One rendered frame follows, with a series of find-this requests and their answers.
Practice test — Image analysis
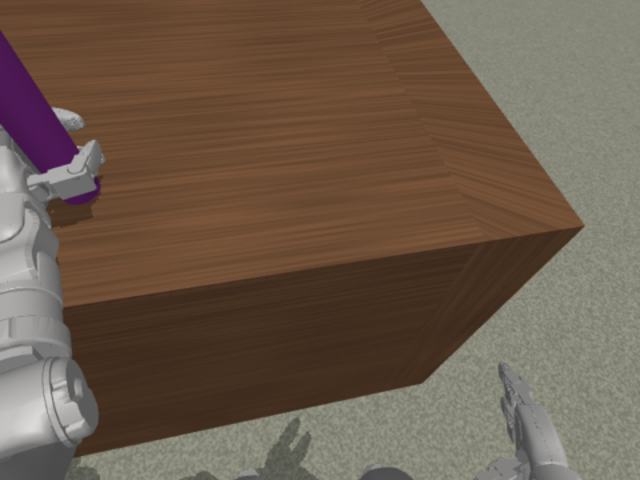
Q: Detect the right robot arm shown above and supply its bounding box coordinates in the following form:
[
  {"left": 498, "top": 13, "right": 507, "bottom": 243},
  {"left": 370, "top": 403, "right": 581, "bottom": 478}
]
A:
[{"left": 529, "top": 464, "right": 582, "bottom": 480}]

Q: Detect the can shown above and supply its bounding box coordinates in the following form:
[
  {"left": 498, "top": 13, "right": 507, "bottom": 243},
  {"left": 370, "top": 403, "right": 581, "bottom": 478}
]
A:
[{"left": 0, "top": 30, "right": 101, "bottom": 205}]

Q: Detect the right robot hand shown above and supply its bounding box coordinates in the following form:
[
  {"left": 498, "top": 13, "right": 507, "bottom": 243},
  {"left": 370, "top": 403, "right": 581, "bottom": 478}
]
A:
[{"left": 474, "top": 362, "right": 569, "bottom": 480}]

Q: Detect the left robot arm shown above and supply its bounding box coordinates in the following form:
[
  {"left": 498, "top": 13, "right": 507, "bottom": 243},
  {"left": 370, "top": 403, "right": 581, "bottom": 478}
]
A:
[{"left": 0, "top": 192, "right": 98, "bottom": 480}]

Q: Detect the left robot hand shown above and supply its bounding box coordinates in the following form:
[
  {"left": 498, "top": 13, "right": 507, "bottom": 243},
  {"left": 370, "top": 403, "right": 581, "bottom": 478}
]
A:
[{"left": 0, "top": 106, "right": 106, "bottom": 210}]

